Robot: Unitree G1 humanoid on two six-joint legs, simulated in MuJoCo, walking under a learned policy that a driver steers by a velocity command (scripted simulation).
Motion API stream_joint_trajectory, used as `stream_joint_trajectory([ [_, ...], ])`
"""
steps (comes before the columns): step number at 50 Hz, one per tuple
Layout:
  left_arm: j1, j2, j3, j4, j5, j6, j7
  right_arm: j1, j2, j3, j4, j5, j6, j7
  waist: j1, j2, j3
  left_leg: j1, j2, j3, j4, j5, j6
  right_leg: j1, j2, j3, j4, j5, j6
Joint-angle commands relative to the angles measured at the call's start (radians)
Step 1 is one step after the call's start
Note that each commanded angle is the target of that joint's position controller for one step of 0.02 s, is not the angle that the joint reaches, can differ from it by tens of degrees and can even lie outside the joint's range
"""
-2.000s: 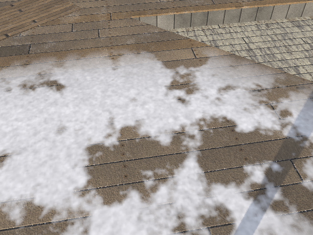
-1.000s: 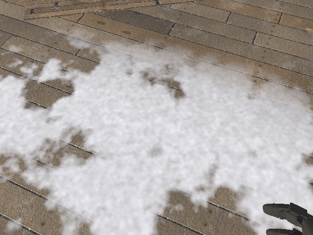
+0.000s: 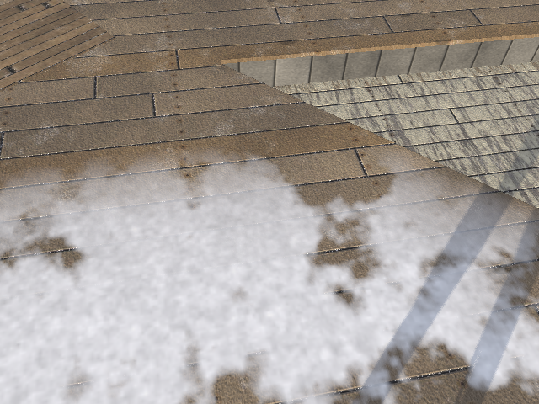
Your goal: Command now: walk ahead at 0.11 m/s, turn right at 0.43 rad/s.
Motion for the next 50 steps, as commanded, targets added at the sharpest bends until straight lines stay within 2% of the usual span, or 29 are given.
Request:
stream_joint_trajectory([
  [1, 0.051, 0.130, 0.045, -0.041, 0.006, -0.011, -0.001, -0.033, -0.115, -0.024, -0.080, 0.021, -0.009, -0.012, 0.013, 0.180, -0.068, 0.175, 0.283, -0.311, -0.233, -0.083, 0.183, -0.198, -0.080, -0.023, 0.275, 0.030, 0.040],
  [2, 0.041, 0.099, 0.033, -0.045, 0.007, -0.011, -0.006, -0.010, -0.116, -0.019, -0.071, 0.030, -0.009, -0.016, -0.006, 0.192, -0.045, 0.184, 0.268, -0.303, -0.256, -0.164, 0.179, -0.231, -0.083, -0.034, 0.278, 0.074, 0.048],
  [4, 0.007, 0.058, 0.014, -0.056, 0.000, -0.025, -0.018, 0.049, -0.130, -0.019, -0.055, 0.024, -0.011, -0.017, -0.037, 0.206, -0.024, 0.189, 0.241, -0.261, -0.298, -0.227, 0.176, -0.224, -0.091, -0.088, 0.191, 0.111, 0.050],
  [8, -0.057, 0.017, -0.012, -0.070, 0.004, -0.061, -0.027, 0.096, -0.166, -0.026, -0.039, 0.032, -0.023, -0.009, -0.070, 0.224, -0.015, 0.163, 0.244, -0.199, -0.317, -0.147, 0.178, -0.085, -0.136, -0.169, -0.088, 0.116, 0.036],
  [10, -0.050, 0.020, -0.013, -0.065, -0.001, -0.075, -0.032, 0.115, -0.190, -0.032, -0.031, 0.039, -0.025, -0.001, -0.071, 0.233, -0.004, 0.106, 0.248, -0.175, -0.313, -0.121, 0.185, 0.026, -0.126, -0.198, -0.205, 0.093, 0.019],
  [13, 0.038, 0.029, -0.008, -0.030, -0.010, -0.087, -0.039, 0.119, -0.197, -0.028, -0.018, 0.057, -0.021, 0.014, -0.017, 0.198, 0.003, 0.010, 0.253, -0.162, -0.263, -0.144, 0.181, 0.235, -0.102, -0.231, -0.427, 0.235, -0.026],
  [14, 0.096, 0.036, -0.001, -0.006, -0.011, -0.087, -0.036, 0.127, -0.172, -0.019, -0.012, 0.055, -0.021, 0.017, 0.011, 0.175, -0.014, -0.045, 0.236, -0.147, -0.217, -0.139, 0.160, 0.352, -0.091, -0.231, -0.469, 0.251, -0.041],
  [15, 0.181, 0.050, 0.006, 0.010, -0.015, -0.087, -0.029, 0.114, -0.120, 0.000, -0.013, 0.045, -0.027, 0.022, 0.056, 0.150, -0.053, -0.131, 0.202, -0.106, -0.122, -0.135, 0.117, 0.503, -0.134, -0.169, -0.475, 0.242, -0.062],
  [16, 0.309, 0.115, 0.020, 0.023, -0.002, -0.089, -0.017, 0.067, -0.030, 0.030, -0.043, 0.020, -0.039, 0.032, 0.105, -0.042, -0.116, -0.284, 0.101, 0.017, 0.214, -0.182, 0.038, 0.661, -0.340, 0.105, -0.551, 0.180, -0.122],
  [17, 0.344, 0.235, 0.049, 0.028, 0.014, -0.092, -0.026, 0.042, -0.058, 0.021, -0.102, 0.040, -0.060, 0.023, 0.102, -0.260, -0.088, -0.533, 0.023, 0.061, 0.451, -0.308, 0.010, 0.663, -0.517, 0.456, -0.665, -0.052, -0.273],
  [18, 0.319, 0.155, 0.028, 0.024, 0.010, -0.108, -0.032, 0.022, -0.147, -0.002, -0.096, 0.053, -0.071, 0.019, 0.104, -0.153, -0.019, -0.600, 0.086, -0.006, 0.602, -0.295, 0.017, 0.604, -0.512, 0.478, -0.691, -0.153, -0.308],
  [19, 0.278, 0.102, 0.007, 0.020, 0.010, -0.118, -0.035, 0.033, -0.158, -0.008, -0.085, 0.060, -0.076, 0.026, 0.074, -0.131, 0.032, -0.631, 0.113, -0.021, 0.634, -0.190, 0.032, 0.573, -0.465, 0.392, -0.699, -0.154, -0.280],
  [21, 0.204, 0.071, -0.006, 0.012, 0.008, -0.121, -0.039, 0.042, -0.134, -0.005, -0.065, 0.037, -0.077, 0.033, 0.035, -0.072, 0.068, -0.607, 0.145, -0.017, 0.595, -0.051, 0.024, 0.499, -0.396, 0.245, -0.726, 0.048, -0.241],
  [24, 0.191, 0.067, -0.010, 0.023, 0.014, -0.123, -0.030, 0.025, -0.091, 0.008, -0.058, 0.029, -0.071, 0.041, 0.019, -0.049, 0.058, -0.527, 0.148, 0.014, 0.499, 0.095, -0.015, 0.429, -0.342, 0.082, -0.761, 0.335, -0.225],
  [28, 0.231, 0.091, -0.003, 0.067, 0.004, -0.120, -0.018, -0.092, -0.044, 0.034, -0.083, 0.031, -0.072, 0.048, 0.051, -0.040, 0.062, -0.412, 0.110, 0.044, 0.228, 0.266, -0.038, 0.383, -0.304, -0.049, -0.763, 0.475, -0.200],
  [31, 0.277, 0.115, 0.005, 0.102, -0.008, -0.119, -0.017, -0.172, -0.050, 0.039, -0.110, 0.041, -0.075, 0.065, 0.071, -0.042, 0.084, -0.349, 0.086, 0.050, 0.109, 0.316, -0.022, 0.388, -0.331, -0.058, -0.766, 0.449, -0.199],
  [35, 0.283, 0.135, 0.014, 0.136, -0.016, -0.108, -0.015, -0.184, -0.088, 0.029, -0.127, 0.042, -0.082, 0.079, 0.040, -0.043, 0.081, -0.302, 0.067, 0.045, 0.025, 0.236, 0.037, 0.499, -0.382, -0.057, -0.696, 0.592, -0.171],
  [36, 0.278, 0.147, 0.018, 0.139, -0.013, -0.104, -0.013, -0.150, -0.107, 0.021, -0.121, 0.039, -0.082, 0.076, 0.018, -0.055, 0.046, -0.235, 0.042, 0.067, 0.020, 0.198, 0.056, 0.523, -0.377, -0.067, -0.637, 0.755, -0.160],
  [37, 0.268, 0.153, 0.018, 0.140, -0.011, -0.097, -0.011, -0.062, -0.133, 0.006, -0.101, 0.036, -0.079, 0.069, -0.036, -0.065, -0.021, -0.102, 0.007, 0.099, 0.008, 0.179, 0.082, 0.526, -0.354, -0.093, -0.518, 0.950, -0.142],
  [38, 0.269, 0.137, 0.009, 0.139, -0.005, -0.091, -0.007, 0.095, -0.174, -0.016, -0.058, 0.036, -0.075, 0.058, -0.111, -0.055, -0.129, 0.131, -0.002, 0.109, 0.015, 0.193, 0.113, 0.457, -0.307, -0.132, -0.322, 1.027, -0.112],
  [39, 0.292, 0.081, -0.014, 0.115, 0.021, -0.091, -0.002, 0.275, -0.248, -0.032, -0.029, 0.025, -0.069, 0.045, -0.164, 0.072, -0.292, 0.467, 0.203, -0.127, 0.058, 0.214, 0.180, 0.223, -0.246, -0.161, 0.014, 0.698, -0.074],
  [40, 0.443, -0.045, -0.048, 0.110, 0.002, -0.109, -0.014, 0.308, -0.296, -0.037, -0.006, 0.021, -0.071, 0.057, -0.070, 0.370, -0.451, 0.737, 0.411, -0.648, -0.102, -0.121, 0.334, -0.117, -0.056, -0.091, 0.340, -0.076, -0.019],
  [41, 0.342, 0.072, -0.025, 0.121, -0.023, -0.126, -0.019, 0.280, -0.193, -0.012, -0.015, 0.035, -0.071, 0.055, -0.120, 0.265, -0.369, 0.678, 0.387, -0.701, -0.208, -0.257, 0.294, -0.231, -0.099, 0.000, 0.439, -0.086, -0.027],
  [42, 0.228, 0.116, -0.012, 0.085, -0.042, -0.135, -0.023, 0.209, -0.162, 0.000, -0.018, 0.037, -0.070, 0.048, -0.112, 0.201, -0.205, 0.539, 0.362, -0.542, -0.223, -0.209, 0.252, -0.292, -0.148, -0.041, 0.441, 0.001, -0.037],
  [43, 0.173, 0.104, -0.018, 0.073, -0.030, -0.142, -0.019, 0.145, -0.151, 0.005, -0.026, 0.030, -0.069, 0.044, -0.079, 0.097, -0.126, 0.390, 0.329, -0.437, -0.238, -0.085, 0.233, -0.259, -0.199, -0.072, 0.393, 0.093, -0.040],
  [44, 0.151, 0.094, -0.015, 0.069, -0.010, -0.142, -0.016, 0.105, -0.135, 0.009, -0.029, 0.018, -0.070, 0.045, -0.049, 0.078, -0.070, 0.269, 0.297, -0.362, -0.263, 0.017, 0.233, -0.223, -0.229, -0.082, 0.339, 0.149, -0.036],
  [45, 0.169, 0.085, -0.014, 0.074, -0.004, -0.136, -0.018, 0.094, -0.120, 0.014, -0.031, 0.005, -0.076, 0.046, -0.020, 0.106, -0.064, 0.199, 0.271, -0.307, -0.276, 0.146, 0.231, -0.156, -0.253, -0.073, 0.314, 0.179, -0.036],
  [47, 0.212, 0.050, -0.019, 0.091, -0.006, -0.115, -0.015, 0.075, -0.110, 0.015, -0.020, 0.013, -0.087, 0.046, 0.013, 0.112, -0.063, 0.133, 0.248, -0.248, -0.340, 0.120, 0.250, -0.119, -0.268, -0.081, 0.270, 0.205, -0.023],
  [50, 0.125, 0.041, -0.023, 0.061, 0.010, -0.101, -0.011, 0.100, -0.127, 0.011, 0.010, 0.025, -0.096, 0.039, 0.005, 0.096, 0.013, 0.091, 0.238, -0.156, -0.385, 0.220, 0.258, -0.188, -0.281, -0.098, 0.141, 0.292, 0.012],
])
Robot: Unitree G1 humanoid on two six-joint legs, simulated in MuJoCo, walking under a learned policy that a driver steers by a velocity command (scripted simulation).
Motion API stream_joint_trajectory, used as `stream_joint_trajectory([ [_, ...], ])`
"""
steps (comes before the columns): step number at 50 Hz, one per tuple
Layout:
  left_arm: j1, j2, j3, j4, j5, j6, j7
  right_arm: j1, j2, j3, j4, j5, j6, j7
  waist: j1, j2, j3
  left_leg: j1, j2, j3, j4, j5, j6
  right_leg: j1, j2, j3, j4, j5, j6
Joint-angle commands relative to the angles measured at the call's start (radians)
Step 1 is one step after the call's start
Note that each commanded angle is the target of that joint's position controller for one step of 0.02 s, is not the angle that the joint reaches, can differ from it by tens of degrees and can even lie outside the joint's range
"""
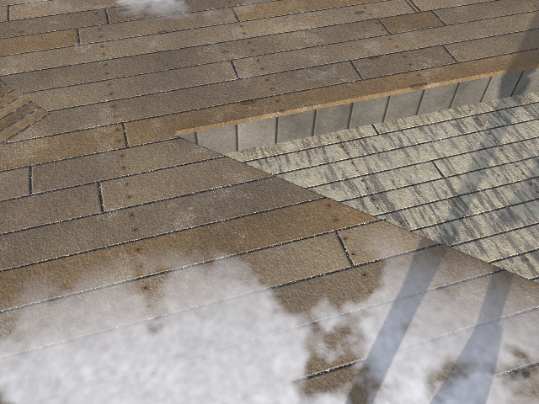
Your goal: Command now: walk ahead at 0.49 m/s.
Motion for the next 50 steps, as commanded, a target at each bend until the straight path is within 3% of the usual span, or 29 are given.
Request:
stream_joint_trajectory([
  [1, 0.015, 0.049, 0.012, -0.059, 0.012, -0.001, 0.004, -0.050, -0.149, -0.034, -0.057, 0.004, -0.023, -0.012, 0.037, 0.096, -0.003, 0.014, 0.280, -0.234, -0.230, 0.126, 0.189, -0.074, -0.048, 0.024, -0.115, 0.140, 0.025],
  [6, -0.157, 0.019, -0.003, -0.096, 0.004, -0.022, -0.017, 0.028, -0.176, -0.036, -0.023, 0.019, -0.007, -0.022, -0.035, 0.079, 0.025, 0.066, 0.243, -0.134, -0.224, 0.168, 0.138, -0.028, -0.002, -0.026, -0.424, 0.371, 0.021],
  [10, -0.272, 0.032, 0.000, -0.144, -0.003, -0.038, -0.041, 0.107, -0.189, -0.038, 0.014, 0.028, 0.020, -0.027, -0.065, 0.085, 0.049, 0.176, 0.289, -0.198, -0.149, 0.178, 0.135, -0.037, 0.035, -0.015, -0.545, 0.320, 0.010],
  [13, -0.219, 0.072, 0.015, -0.138, -0.002, -0.050, -0.048, 0.095, -0.210, -0.048, 0.019, 0.029, 0.036, -0.037, -0.013, 0.121, 0.014, 0.224, 0.314, -0.247, -0.055, 0.266, 0.106, 0.075, 0.064, -0.014, -0.602, 0.216, -0.019],
  [14, -0.133, 0.094, 0.029, -0.116, 0.000, -0.053, -0.044, 0.073, -0.212, -0.048, 0.015, 0.029, 0.039, -0.039, 0.043, 0.125, -0.034, 0.206, 0.286, -0.229, 0.040, 0.387, 0.087, 0.211, 0.088, -0.038, -0.639, 0.207, -0.040],
  [15, 0.013, 0.143, 0.053, -0.080, 0.008, -0.054, -0.035, 0.070, -0.180, -0.035, 0.010, 0.020, 0.038, -0.038, 0.111, 0.108, -0.146, 0.127, 0.228, -0.192, 0.220, 0.415, 0.054, 0.452, 0.065, -0.030, -0.625, 0.237, -0.076],
  [16, 0.197, 0.221, 0.072, -0.061, 0.025, -0.049, -0.022, 0.064, -0.104, -0.008, -0.028, -0.008, 0.034, -0.038, 0.176, -0.018, -0.328, -0.077, 0.142, -0.139, 0.545, 0.133, 0.009, 0.765, -0.143, 0.178, -0.576, 0.260, -0.141],
  [17, 0.211, 0.252, 0.077, -0.043, 0.029, -0.040, -0.029, 0.206, -0.025, 0.013, -0.039, 0.023, 0.017, -0.033, 0.099, -0.299, -0.446, -0.418, 0.020, -0.131, 0.831, -0.425, -0.039, 1.017, -0.328, 0.603, -0.693, 0.028, -0.272],
  [18, 0.186, 0.142, 0.052, -0.059, 0.022, -0.037, -0.028, 0.149, -0.143, -0.014, -0.020, 0.046, 0.012, -0.034, 0.137, -0.166, -0.359, -0.515, 0.073, -0.209, 0.936, -0.405, -0.041, 0.950, -0.298, 0.600, -0.753, -0.097, -0.240],
  [19, 0.129, 0.100, 0.038, -0.059, 0.014, -0.035, -0.024, 0.063, -0.180, -0.029, -0.044, 0.055, 0.012, -0.034, 0.134, -0.107, -0.222, -0.552, 0.112, -0.187, 0.946, -0.310, -0.040, 0.828, -0.268, 0.438, -0.770, -0.067, -0.203],
  [20, 0.070, 0.083, 0.031, -0.057, 0.017, -0.036, -0.024, 0.021, -0.164, -0.029, -0.052, 0.046, 0.016, -0.037, 0.106, -0.038, -0.152, -0.520, 0.151, -0.168, 0.921, -0.232, -0.049, 0.703, -0.230, 0.337, -0.799, 0.026, -0.189],
  [21, 0.028, 0.060, 0.025, -0.052, 0.019, -0.038, -0.026, 0.003, -0.149, -0.033, -0.058, 0.034, 0.023, -0.037, 0.080, -0.027, -0.090, -0.496, 0.174, -0.167, 0.877, -0.181, -0.054, 0.607, -0.196, 0.254, -0.839, 0.082, -0.184],
  [22, 0.006, 0.059, 0.026, -0.045, 0.026, -0.045, -0.024, 0.023, -0.128, -0.034, -0.059, 0.036, 0.034, -0.034, 0.051, -0.066, -0.072, -0.439, 0.199, -0.170, 0.857, -0.144, -0.060, 0.536, -0.185, 0.197, -0.872, 0.126, -0.183],
  [23, -0.013, 0.052, 0.028, -0.039, 0.025, -0.052, -0.024, 0.036, -0.109, -0.032, -0.057, 0.039, 0.046, -0.032, 0.036, -0.065, -0.060, -0.417, 0.205, -0.164, 0.841, -0.133, -0.068, 0.506, -0.176, 0.148, -0.897, 0.165, -0.191],
  [27, -0.022, 0.077, 0.043, -0.003, 0.022, -0.064, -0.015, -0.025, -0.078, -0.030, -0.092, 0.027, 0.074, -0.033, 0.025, -0.023, 0.011, -0.472, 0.220, -0.162, 0.722, -0.034, -0.092, 0.464, -0.170, -0.017, -0.954, 0.299, -0.200],
  [32, 0.010, 0.129, 0.061, 0.026, 0.016, -0.045, 0.000, -0.172, -0.049, -0.017, -0.139, 0.025, 0.061, 0.000, 0.075, 0.005, 0.037, -0.436, 0.200, -0.083, 0.438, 0.180, -0.074, 0.510, -0.149, -0.172, -0.961, 0.320, -0.168],
  [37, 0.052, 0.170, 0.080, 0.062, -0.015, -0.016, 0.000, -0.269, -0.072, -0.024, -0.201, 0.024, 0.068, 0.020, 0.087, -0.003, 0.065, -0.441, 0.171, -0.025, 0.317, 0.078, -0.016, 0.657, -0.195, -0.226, -0.890, 0.418, -0.137],
  [39, 0.035, 0.201, 0.089, 0.060, -0.027, -0.003, 0.002, -0.220, -0.104, -0.043, -0.206, 0.021, 0.076, 0.021, 0.041, -0.031, 0.010, -0.328, 0.108, 0.033, 0.308, -0.025, 0.024, 0.689, -0.192, -0.255, -0.753, 0.730, -0.115],
  [40, 0.019, 0.208, 0.090, 0.058, -0.034, 0.005, 0.002, -0.118, -0.135, -0.064, -0.185, 0.024, 0.080, 0.018, -0.024, -0.031, -0.050, -0.190, 0.061, 0.064, 0.284, -0.042, 0.052, 0.673, -0.173, -0.278, -0.601, 0.856, -0.099],
  [41, 0.012, 0.188, 0.081, 0.053, -0.034, 0.010, 0.003, 0.054, -0.193, -0.098, -0.136, 0.028, 0.085, 0.006, -0.112, -0.005, -0.138, 0.060, 0.008, 0.069, 0.231, 0.009, 0.090, 0.575, -0.128, -0.306, -0.376, 0.837, -0.063],
  [42, 0.039, 0.116, 0.053, 0.032, 0.008, 0.004, 0.006, 0.181, -0.292, -0.129, -0.108, 0.035, 0.095, -0.015, -0.134, 0.167, -0.215, 0.343, 0.170, -0.205, 0.208, 0.050, 0.157, 0.296, -0.066, -0.309, -0.038, 0.344, -0.007],
  [43, 0.089, 0.019, 0.020, -0.030, 0.021, -0.024, 0.002, 0.099, -0.363, -0.127, -0.148, 0.035, 0.077, -0.011, -0.014, 0.348, -0.331, 0.568, 0.379, -0.821, 0.013, -0.246, 0.357, -0.085, 0.154, -0.126, 0.276, -0.344, 0.045],
  [44, -0.011, 0.120, 0.036, -0.037, -0.016, -0.056, -0.010, 0.102, -0.268, -0.098, -0.167, 0.031, 0.057, 0.003, -0.087, 0.177, -0.346, 0.563, 0.404, -0.865, -0.091, -0.312, 0.325, -0.187, 0.110, 0.048, 0.328, -0.312, 0.023],
  [45, -0.067, 0.135, 0.039, -0.057, -0.041, -0.072, -0.016, 0.080, -0.216, -0.082, -0.153, 0.025, 0.041, 0.005, -0.076, 0.145, -0.218, 0.470, 0.378, -0.723, -0.085, -0.254, 0.281, -0.237, 0.071, 0.032, 0.289, -0.225, -0.002],
  [46, -0.069, 0.121, 0.036, -0.047, -0.022, -0.079, -0.007, 0.025, -0.190, -0.073, -0.155, 0.025, 0.032, 0.006, -0.030, 0.063, -0.134, 0.324, 0.331, -0.599, -0.073, -0.118, 0.243, -0.190, 0.025, 0.034, 0.196, -0.142, -0.010],
  [47, -0.081, 0.124, 0.042, -0.036, 0.012, -0.077, 0.003, -0.028, -0.148, -0.061, -0.160, 0.024, 0.030, 0.002, -0.002, 0.040, -0.099, 0.227, 0.279, -0.494, -0.073, 0.010, 0.205, -0.121, -0.005, 0.034, 0.106, -0.087, -0.011],
  [48, -0.053, 0.123, 0.045, -0.039, 0.015, -0.067, 0.001, -0.057, -0.152, -0.058, -0.176, 0.010, 0.030, -0.004, 0.033, 0.099, -0.101, 0.151, 0.272, -0.480, -0.090, 0.070, 0.217, -0.062, -0.015, 0.045, 0.077, -0.047, -0.001],
  [50, -0.041, 0.115, 0.046, -0.037, 0.022, -0.048, -0.002, -0.064, -0.149, -0.059, -0.181, 0.013, 0.024, -0.015, 0.044, 0.095, -0.091, 0.087, 0.248, -0.426, -0.115, 0.178, 0.225, -0.021, -0.012, 0.034, 0.006, -0.016, 0.026],
])
Over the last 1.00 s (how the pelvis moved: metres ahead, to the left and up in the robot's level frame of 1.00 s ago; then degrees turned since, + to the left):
0.37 0.00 0.01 -4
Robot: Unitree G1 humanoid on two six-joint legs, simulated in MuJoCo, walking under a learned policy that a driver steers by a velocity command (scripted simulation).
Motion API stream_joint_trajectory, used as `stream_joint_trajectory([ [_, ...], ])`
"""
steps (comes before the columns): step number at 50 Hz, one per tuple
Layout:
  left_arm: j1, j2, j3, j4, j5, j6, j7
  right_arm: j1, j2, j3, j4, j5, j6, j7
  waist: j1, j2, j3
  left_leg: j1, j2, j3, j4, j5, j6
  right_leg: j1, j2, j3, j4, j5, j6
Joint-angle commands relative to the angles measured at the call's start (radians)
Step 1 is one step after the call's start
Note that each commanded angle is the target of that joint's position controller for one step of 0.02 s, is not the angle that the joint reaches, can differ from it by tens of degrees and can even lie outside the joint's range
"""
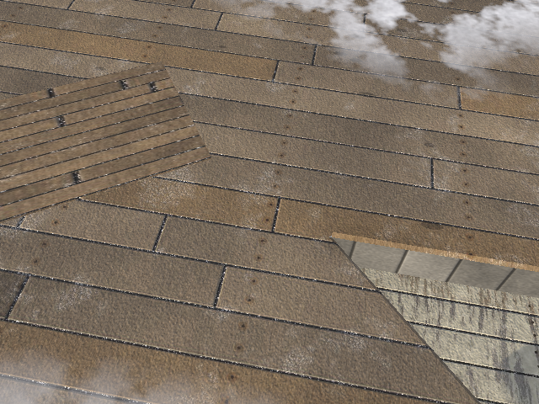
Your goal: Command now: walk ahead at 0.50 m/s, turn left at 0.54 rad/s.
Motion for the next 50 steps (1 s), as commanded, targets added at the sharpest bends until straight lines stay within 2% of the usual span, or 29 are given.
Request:
stream_joint_trajectory([
  [1, 0.037, 0.094, 0.027, -0.054, 0.015, 0.005, 0.003, -0.024, -0.136, -0.034, -0.080, -0.002, -0.029, -0.020, 0.034, 0.061, -0.126, 0.159, 0.256, -0.317, -0.242, 0.219, 0.196, -0.122, -0.030, 0.018, -0.094, 0.088, 0.025],
  [4, -0.055, 0.055, 0.011, -0.076, 0.016, 0.012, -0.002, 0.031, -0.139, -0.031, -0.048, -0.001, -0.030, -0.038, -0.004, 0.072, -0.088, 0.144, 0.225, -0.234, -0.254, 0.279, 0.162, -0.150, -0.017, 0.000, -0.289, 0.272, 0.053],
  [7, -0.143, 0.036, 0.000, -0.093, 0.005, 0.004, -0.014, 0.070, -0.141, -0.027, -0.022, 0.000, -0.029, -0.043, -0.046, 0.100, -0.064, 0.135, 0.203, -0.196, -0.260, 0.194, 0.121, -0.100, 0.012, -0.012, -0.479, 0.443, 0.049],
  [12, -0.255, 0.050, 0.000, -0.132, -0.003, -0.015, -0.042, 0.147, -0.151, -0.027, 0.030, 0.003, -0.023, -0.046, -0.090, 0.097, -0.012, 0.262, 0.273, -0.252, -0.213, 0.181, 0.120, -0.140, 0.037, -0.011, -0.617, 0.443, 0.003],
  [15, -0.226, 0.065, 0.005, -0.135, -0.004, -0.020, -0.051, 0.155, -0.159, -0.031, 0.049, 0.003, -0.011, -0.053, -0.062, 0.121, -0.015, 0.348, 0.312, -0.277, -0.154, 0.315, 0.097, -0.113, 0.053, -0.019, -0.657, 0.325, -0.040],
  [17, -0.089, 0.097, 0.024, -0.104, -0.002, -0.021, -0.044, 0.120, -0.168, -0.033, 0.045, 0.003, -0.005, -0.053, 0.019, 0.137, -0.094, 0.342, 0.275, -0.242, -0.012, 0.623, 0.068, 0.098, 0.104, -0.070, -0.689, 0.291, -0.084],
  [18, 0.055, 0.138, 0.042, -0.071, 0.003, -0.021, -0.039, 0.099, -0.149, -0.022, 0.034, -0.002, -0.005, -0.052, 0.092, 0.115, -0.207, 0.266, 0.222, -0.199, 0.165, 0.670, 0.040, 0.332, 0.070, -0.047, -0.673, 0.346, -0.127],
  [19, 0.228, 0.205, 0.056, -0.047, 0.013, -0.019, -0.035, 0.133, -0.101, -0.002, 0.014, -0.027, -0.009, -0.052, 0.131, -0.021, -0.375, 0.045, 0.132, -0.147, 0.477, 0.370, -0.001, 0.661, -0.118, 0.192, -0.623, 0.380, -0.218],
  [20, 0.283, 0.219, 0.061, -0.006, 0.001, -0.011, -0.047, 0.260, -0.029, 0.017, 0.024, -0.006, -0.025, -0.046, 0.074, -0.303, -0.457, -0.289, -0.015, -0.111, 0.771, -0.376, -0.067, 0.905, -0.286, 0.641, -0.761, 0.145, -0.351],
  [21, 0.261, 0.129, 0.035, -0.013, -0.026, -0.006, -0.048, 0.187, -0.121, 0.004, 0.025, 0.003, -0.037, -0.039, 0.104, -0.184, -0.366, -0.408, 0.052, -0.160, 0.855, -0.386, -0.062, 0.859, -0.259, 0.689, -0.832, -0.047, -0.316],
  [22, 0.178, 0.100, 0.024, -0.027, -0.022, 0.002, -0.042, 0.062, -0.154, -0.005, -0.009, 0.013, -0.047, -0.033, 0.104, -0.093, -0.209, -0.452, 0.099, -0.120, 0.842, -0.291, -0.061, 0.711, -0.226, 0.549, -0.854, -0.015, -0.281],
  [23, 0.130, 0.099, 0.020, -0.041, -0.006, 0.010, -0.040, -0.008, -0.143, -0.002, -0.027, 0.003, -0.058, -0.032, 0.087, -0.006, -0.125, -0.433, 0.131, -0.093, 0.799, -0.222, -0.062, 0.570, -0.186, 0.458, -0.878, 0.095, -0.270],
  [24, 0.105, 0.094, 0.016, -0.047, 0.002, 0.014, -0.039, -0.023, -0.130, -0.004, -0.035, -0.014, -0.064, -0.031, 0.060, 0.020, -0.085, -0.407, 0.156, -0.087, 0.736, -0.173, -0.069, 0.478, -0.155, 0.407, -0.902, 0.185, -0.272],
  [25, 0.095, 0.090, 0.013, -0.051, 0.011, 0.013, -0.035, -0.002, -0.115, -0.004, -0.037, -0.019, -0.066, -0.029, 0.031, -0.015, -0.092, -0.353, 0.175, -0.089, 0.690, -0.146, -0.078, 0.427, -0.131, 0.375, -0.918, 0.261, -0.276],
  [28, 0.101, 0.091, 0.014, -0.045, -0.008, 0.013, -0.026, 0.003, -0.080, 0.005, -0.041, -0.023, -0.056, -0.033, 0.008, -0.050, -0.096, -0.308, 0.179, -0.059, 0.527, -0.137, -0.119, 0.354, -0.088, 0.282, -0.955, 0.347, -0.286],
  [33, 0.172, 0.148, 0.034, -0.020, -0.020, 0.031, -0.003, -0.198, -0.045, 0.026, -0.089, -0.019, -0.063, -0.027, 0.073, -0.045, -0.061, -0.216, 0.130, -0.041, 0.168, 0.158, -0.154, 0.255, -0.035, 0.201, -0.961, 0.312, -0.238],
  [36, 0.234, 0.148, 0.035, -0.001, -0.028, 0.045, 0.003, -0.278, -0.062, 0.022, -0.109, -0.007, -0.074, -0.016, 0.098, -0.050, -0.060, -0.168, 0.101, -0.053, 0.071, 0.223, -0.153, 0.282, -0.048, 0.241, -0.919, 0.272, -0.223],
  [38, 0.248, 0.149, 0.037, 0.002, -0.028, 0.053, 0.006, -0.296, -0.088, 0.011, -0.119, -0.002, -0.083, -0.012, 0.090, -0.062, -0.063, -0.130, 0.095, -0.071, 0.020, 0.195, -0.141, 0.319, -0.065, 0.293, -0.875, 0.227, -0.205],
  [40, 0.234, 0.149, 0.040, -0.003, -0.024, 0.060, 0.009, -0.251, -0.114, -0.001, -0.111, 0.001, -0.091, -0.013, 0.051, -0.085, -0.073, -0.049, 0.098, -0.068, -0.013, 0.131, -0.114, 0.333, -0.071, 0.332, -0.812, 0.230, -0.182],
  [41, 0.225, 0.131, 0.035, -0.008, -0.021, 0.061, 0.009, -0.176, -0.131, -0.012, -0.090, -0.002, -0.094, -0.018, 0.010, -0.087, -0.104, 0.062, 0.104, -0.057, -0.045, 0.115, -0.088, 0.312, -0.040, 0.322, -0.748, 0.249, -0.160],
  [42, 0.213, 0.086, 0.019, -0.021, -0.013, 0.058, 0.005, -0.061, -0.169, -0.027, -0.073, -0.016, -0.099, -0.026, -0.049, -0.054, -0.195, 0.256, 0.186, -0.119, -0.032, 0.081, -0.041, 0.245, 0.015, 0.277, -0.575, 0.235, -0.128],
  [43, 0.237, 0.018, -0.002, -0.047, 0.000, 0.053, 0.006, 0.082, -0.231, -0.043, -0.058, -0.026, -0.092, -0.036, -0.087, 0.108, -0.334, 0.540, 0.380, -0.351, -0.038, -0.023, 0.030, 0.043, 0.118, 0.153, -0.267, 0.008, -0.078],
  [44, 0.329, 0.015, -0.010, -0.082, -0.030, 0.043, 0.006, 0.127, -0.262, -0.052, -0.026, -0.021, -0.075, -0.026, -0.038, 0.405, -0.395, 0.663, 0.541, -0.759, -0.138, -0.277, 0.152, -0.226, 0.151, 0.081, -0.005, -0.275, -0.050],
  [45, 0.300, 0.111, 0.012, -0.056, -0.043, 0.047, 0.008, 0.075, -0.161, -0.028, -0.044, -0.012, -0.072, -0.024, -0.052, 0.249, -0.275, 0.570, 0.502, -0.711, -0.176, -0.401, 0.129, -0.303, 0.082, 0.118, 0.097, -0.202, -0.038],
  [46, 0.218, 0.136, 0.021, -0.065, -0.036, 0.053, 0.005, 0.035, -0.117, -0.015, -0.047, -0.010, -0.068, -0.026, -0.059, 0.173, -0.169, 0.461, 0.454, -0.530, -0.179, -0.304, 0.091, -0.309, 0.054, 0.092, 0.112, -0.114, -0.032],
  [47, 0.188, 0.120, 0.021, -0.067, -0.028, 0.057, 0.005, -0.012, -0.102, -0.009, -0.046, -0.019, -0.066, -0.024, -0.035, 0.114, -0.121, 0.360, 0.409, -0.420, -0.202, -0.167, 0.075, -0.271, 0.024, 0.079, 0.088, -0.046, -0.024],
  [48, 0.159, 0.108, 0.025, -0.073, -0.017, 0.062, 0.004, -0.041, -0.073, -0.002, -0.039, -0.023, -0.065, -0.022, -0.022, 0.101, -0.081, 0.292, 0.366, -0.327, -0.225, -0.053, 0.061, -0.247, 0.002, 0.079, 0.046, -0.005, -0.025],
  [49, 0.173, 0.088, 0.024, -0.081, -0.025, 0.070, -0.002, -0.059, -0.083, -0.003, -0.034, -0.028, -0.068, -0.022, 0.005, 0.150, -0.073, 0.238, 0.360, -0.269, -0.245, 0.016, 0.065, -0.206, -0.017, 0.073, 0.033, 0.024, -0.018],
  [50, 0.173, 0.070, 0.021, -0.084, -0.027, 0.077, -0.006, -0.066, -0.078, -0.006, -0.028, -0.024, -0.073, -0.020, 0.010, 0.153, -0.068, 0.208, 0.350, -0.222, -0.267, 0.065, 0.074, -0.189, -0.026, 0.060, 0.021, 0.038, -0.010],
])
Over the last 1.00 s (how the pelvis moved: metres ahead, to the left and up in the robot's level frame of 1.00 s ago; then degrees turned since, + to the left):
0.51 0.07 -0.01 27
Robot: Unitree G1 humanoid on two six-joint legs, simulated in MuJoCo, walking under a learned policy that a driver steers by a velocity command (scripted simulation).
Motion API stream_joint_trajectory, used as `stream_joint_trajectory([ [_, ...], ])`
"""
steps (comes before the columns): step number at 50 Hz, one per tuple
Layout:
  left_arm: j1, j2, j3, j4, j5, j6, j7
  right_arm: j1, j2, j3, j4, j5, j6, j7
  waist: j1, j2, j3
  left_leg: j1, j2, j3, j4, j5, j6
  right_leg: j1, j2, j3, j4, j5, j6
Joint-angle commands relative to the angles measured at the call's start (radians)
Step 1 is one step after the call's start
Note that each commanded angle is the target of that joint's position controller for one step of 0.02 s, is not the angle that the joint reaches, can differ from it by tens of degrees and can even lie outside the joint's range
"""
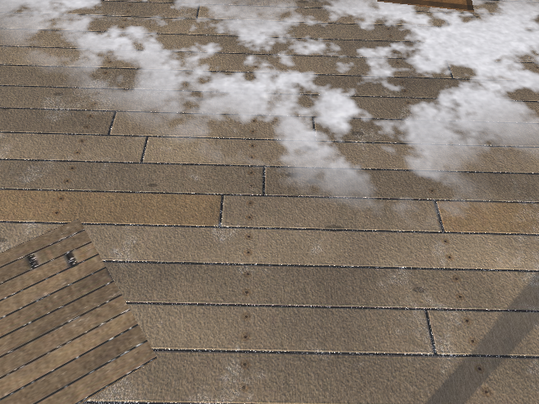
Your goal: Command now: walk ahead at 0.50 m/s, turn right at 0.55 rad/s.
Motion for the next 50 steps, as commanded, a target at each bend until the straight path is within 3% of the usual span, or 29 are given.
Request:
stream_joint_trajectory([
  [1, -0.018, 0.044, 0.016, -0.094, -0.001, 0.003, -0.008, 0.018, -0.110, -0.034, -0.028, 0.002, -0.017, -0.001, -0.019, 0.170, -0.001, 0.161, 0.273, -0.226, -0.248, 0.122, 0.158, -0.215, -0.096, 0.036, 0.000, 0.078, 0.019],
  [6, -0.159, 0.009, 0.001, -0.156, 0.012, -0.012, -0.032, 0.037, -0.174, -0.054, 0.005, 0.004, -0.013, -0.013, -0.042, 0.104, 0.016, 0.188, 0.262, -0.054, -0.273, 0.271, 0.159, -0.230, -0.091, 0.008, -0.271, 0.297, 0.027],
  [8, -0.192, -0.006, -0.007, -0.158, 0.012, -0.016, -0.041, 0.058, -0.194, -0.061, 0.019, 0.007, -0.007, -0.014, -0.060, 0.115, 0.008, 0.171, 0.248, 0.019, -0.266, 0.290, 0.154, -0.144, -0.073, -0.043, -0.344, 0.386, 0.027],
  [9, -0.205, 0.022, 0.004, -0.155, 0.013, -0.015, -0.044, 0.054, -0.199, -0.062, 0.009, 0.008, -0.010, -0.014, -0.061, 0.085, 0.009, 0.168, 0.243, 0.051, -0.249, 0.271, 0.146, -0.113, -0.052, -0.079, -0.339, 0.447, 0.024],
  [10, -0.233, 0.025, 0.003, -0.162, 0.009, -0.016, -0.049, 0.057, -0.201, -0.060, 0.012, 0.018, -0.010, -0.014, -0.068, 0.099, 0.032, 0.164, 0.251, 0.057, -0.252, 0.247, 0.137, -0.112, -0.057, -0.072, -0.392, 0.447, 0.006],
  [11, -0.215, 0.038, 0.013, -0.165, 0.015, -0.015, -0.055, 0.074, -0.216, -0.066, 0.017, 0.011, -0.015, -0.016, -0.055, 0.112, 0.006, 0.215, 0.313, 0.039, -0.207, 0.346, 0.145, -0.108, -0.064, -0.051, -0.281, 0.483, -0.013],
  [13, -0.202, 0.055, 0.024, -0.179, 0.024, -0.005, -0.060, 0.026, -0.216, -0.067, -0.002, 0.034, 0.003, -0.023, -0.015, 0.102, 0.018, 0.289, 0.307, 0.093, -0.074, 0.642, 0.110, -0.133, -0.033, -0.085, -0.318, 0.323, -0.059],
  [15, -0.030, 0.104, 0.055, -0.140, 0.037, 0.004, -0.059, -0.012, -0.243, -0.074, -0.032, 0.049, 0.015, -0.029, 0.079, 0.137, -0.079, 0.166, 0.265, 0.138, 0.211, 0.959, 0.073, 0.204, 0.078, -0.174, -0.371, 0.262, -0.097],
  [16, 0.132, 0.150, 0.084, -0.103, 0.032, 0.011, -0.048, -0.060, -0.235, -0.069, -0.054, 0.059, 0.008, -0.025, 0.184, 0.124, -0.134, 0.018, 0.238, 0.144, 0.466, 0.827, 0.025, 0.450, 0.086, -0.145, -0.490, 0.378, -0.128],
  [17, 0.147, 0.243, 0.101, -0.078, 0.008, 0.023, -0.026, -0.001, -0.142, -0.043, -0.082, 0.028, -0.019, -0.005, 0.140, -0.152, -0.112, -0.267, 0.095, 0.142, 0.851, -0.168, -0.040, 0.644, -0.042, 0.040, -0.574, 0.785, -0.205],
  [18, 0.043, 0.280, 0.077, -0.161, 0.039, 0.013, -0.020, 0.162, -0.089, -0.010, -0.093, 0.028, -0.044, 0.023, 0.005, -0.291, -0.250, -0.501, -0.003, -0.011, 1.122, -0.554, -0.059, 0.772, -0.298, 0.524, -0.626, 0.960, -0.410],
  [19, 0.044, 0.209, 0.059, -0.187, 0.032, -0.004, -0.040, 0.051, -0.192, -0.024, -0.099, 0.039, -0.046, 0.025, 0.093, -0.100, -0.288, -0.546, 0.020, -0.118, 1.104, -0.463, -0.042, 0.724, -0.316, 0.545, -0.722, 0.875, -0.417],
  [20, 0.011, 0.201, 0.059, -0.165, 0.014, -0.009, -0.045, -0.006, -0.190, -0.025, -0.124, 0.047, -0.034, 0.016, 0.054, -0.024, -0.209, -0.583, 0.039, -0.118, 1.020, -0.375, -0.028, 0.646, -0.286, 0.526, -0.757, 0.655, -0.375],
  [21, -0.055, 0.179, 0.051, -0.178, -0.003, -0.016, -0.043, -0.020, -0.172, -0.019, -0.124, 0.030, -0.020, -0.003, 0.015, 0.066, -0.137, -0.557, 0.068, -0.119, 0.927, -0.317, -0.034, 0.521, -0.268, 0.489, -0.776, 0.592, -0.332],
  [22, -0.105, 0.162, 0.044, -0.189, 0.002, -0.018, -0.036, -0.016, -0.176, -0.020, -0.117, 0.013, -0.001, -0.016, -0.016, 0.064, -0.110, -0.491, 0.090, -0.128, 0.880, -0.291, -0.044, 0.414, -0.261, 0.456, -0.777, 0.620, -0.321],
  [24, -0.173, 0.165, 0.042, -0.190, 0.018, -0.012, -0.024, -0.013, -0.173, -0.020, -0.114, -0.001, 0.028, -0.024, -0.064, 0.042, -0.074, -0.358, 0.091, -0.103, 0.716, -0.257, -0.051, 0.231, -0.196, 0.329, -0.808, 0.695, -0.282],
  [27, -0.176, 0.163, 0.047, -0.157, 0.005, 0.009, 0.014, -0.081, -0.092, 0.012, -0.125, -0.016, 0.030, -0.027, -0.042, -0.008, -0.113, -0.197, 0.008, -0.040, 0.390, -0.034, -0.071, 0.157, -0.071, 0.151, -0.805, 0.715, -0.211],
  [29, -0.144, 0.140, 0.041, -0.130, 0.000, 0.020, 0.027, -0.087, -0.092, 0.017, -0.107, -0.005, 0.026, -0.008, -0.009, -0.044, -0.159, -0.143, -0.003, -0.040, 0.259, 0.132, -0.076, 0.227, -0.076, 0.131, -0.802, 0.612, -0.192],
  [32, -0.110, 0.089, 0.016, -0.078, 0.010, 0.015, 0.014, -0.115, -0.097, 0.016, -0.110, -0.009, 0.015, 0.011, 0.003, -0.039, -0.145, -0.092, 0.017, -0.062, 0.145, 0.220, -0.035, 0.278, -0.118, 0.158, -0.762, 0.459, -0.169],
  [34, -0.119, 0.060, 0.002, -0.055, 0.028, -0.001, -0.004, -0.092, -0.105, 0.009, -0.100, -0.020, 0.008, 0.013, -0.017, -0.027, -0.120, 0.012, 0.011, -0.050, 0.031, 0.327, 0.008, 0.264, -0.081, 0.131, -0.695, 0.357, -0.132],
  [35, -0.079, 0.036, -0.003, -0.041, 0.045, -0.014, -0.008, -0.092, -0.142, 0.002, -0.104, -0.024, 0.006, 0.009, 0.005, 0.029, -0.128, 0.074, 0.068, -0.103, 0.031, 0.622, 0.033, 0.263, -0.021, 0.087, -0.626, 0.269, -0.095],
  [36, 0.040, 0.014, -0.007, -0.010, 0.053, -0.024, -0.009, -0.113, -0.167, 0.004, -0.122, -0.032, 0.009, 0.004, 0.062, 0.147, -0.163, 0.183, 0.174, -0.213, 0.063, 0.961, 0.115, 0.207, 0.053, 0.031, -0.548, 0.036, -0.038],
  [37, 0.096, 0.021, -0.011, 0.007, 0.049, -0.022, -0.001, -0.129, -0.134, 0.008, -0.132, -0.023, 0.023, -0.001, 0.070, 0.211, -0.210, 0.208, 0.269, -0.344, 0.039, 0.880, 0.228, 0.194, 0.043, 0.000, -0.518, -0.035, 0.012],
  [38, 0.025, 0.071, -0.001, 0.001, 0.037, -0.007, 0.006, -0.129, -0.121, 0.004, -0.142, -0.003, 0.042, 0.000, 0.033, 0.204, -0.195, 0.182, 0.259, -0.411, 0.023, 0.728, 0.259, 0.190, 0.042, -0.010, -0.507, -0.028, 0.034],
  [39, -0.040, 0.081, 0.003, -0.017, 0.029, 0.012, 0.010, -0.101, -0.124, 0.002, -0.148, 0.001, 0.062, -0.001, 0.005, 0.169, -0.200, 0.193, 0.250, -0.456, -0.001, 0.526, 0.268, 0.153, 0.056, -0.009, -0.475, -0.080, 0.041],
  [41, -0.100, 0.090, 0.012, -0.033, 0.022, 0.051, 0.016, -0.062, -0.205, -0.025, -0.153, 0.001, 0.077, 0.000, -0.026, 0.175, -0.164, 0.149, 0.284, -0.571, -0.080, 0.254, 0.282, 0.089, 0.071, 0.021, -0.321, -0.172, 0.049],
  [42, -0.116, 0.096, 0.016, -0.037, 0.024, 0.062, 0.018, -0.053, -0.219, -0.031, -0.157, -0.005, 0.073, -0.005, -0.031, 0.169, -0.154, 0.129, 0.291, -0.599, -0.104, 0.176, 0.276, 0.061, 0.070, 0.046, -0.213, -0.195, 0.053],
  [46, -0.097, 0.065, 0.017, -0.017, 0.033, 0.059, 0.026, -0.094, -0.158, -0.023, -0.184, 0.001, 0.080, -0.028, -0.004, 0.142, -0.165, 0.051, 0.211, -0.486, -0.098, 0.205, 0.225, 0.059, 0.079, 0.039, -0.034, -0.107, 0.080],
  [50, -0.121, 0.035, 0.006, -0.025, 0.026, 0.046, 0.024, -0.083, -0.142, -0.028, -0.210, -0.001, 0.105, -0.046, -0.010, 0.155, -0.192, 0.063, 0.175, -0.478, -0.073, 0.246, 0.216, 0.061, 0.087, 0.024, -0.083, -0.068, 0.096],
])
Over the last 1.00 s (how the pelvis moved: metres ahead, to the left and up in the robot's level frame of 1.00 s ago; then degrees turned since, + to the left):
0.57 0.00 0.00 -12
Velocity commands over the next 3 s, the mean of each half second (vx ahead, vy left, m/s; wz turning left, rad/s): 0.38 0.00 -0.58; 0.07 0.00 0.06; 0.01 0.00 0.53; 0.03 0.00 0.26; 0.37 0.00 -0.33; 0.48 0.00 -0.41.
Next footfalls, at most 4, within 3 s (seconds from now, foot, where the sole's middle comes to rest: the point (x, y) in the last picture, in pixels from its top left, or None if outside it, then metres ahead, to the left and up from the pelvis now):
0.32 right None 0.27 -0.16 -0.78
0.70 left None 0.49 -0.02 -0.78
1.18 right None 0.25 -0.20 -0.78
1.72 left None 0.27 0.03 -0.78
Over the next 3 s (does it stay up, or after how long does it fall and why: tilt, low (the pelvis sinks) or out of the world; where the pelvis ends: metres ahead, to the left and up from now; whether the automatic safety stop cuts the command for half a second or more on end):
stays up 0.61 -0.08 0.00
